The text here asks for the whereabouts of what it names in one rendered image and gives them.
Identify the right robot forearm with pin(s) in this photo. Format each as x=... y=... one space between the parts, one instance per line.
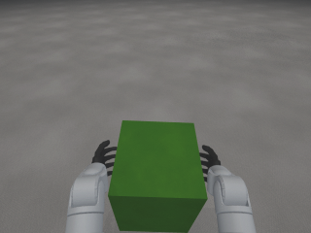
x=232 y=201

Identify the carton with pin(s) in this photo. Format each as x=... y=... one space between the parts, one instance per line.
x=157 y=183

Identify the left robot hand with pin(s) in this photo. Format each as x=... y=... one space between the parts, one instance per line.
x=100 y=158

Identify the right robot hand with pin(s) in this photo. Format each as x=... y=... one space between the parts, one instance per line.
x=212 y=160

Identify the left robot forearm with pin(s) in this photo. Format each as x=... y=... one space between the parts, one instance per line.
x=86 y=204

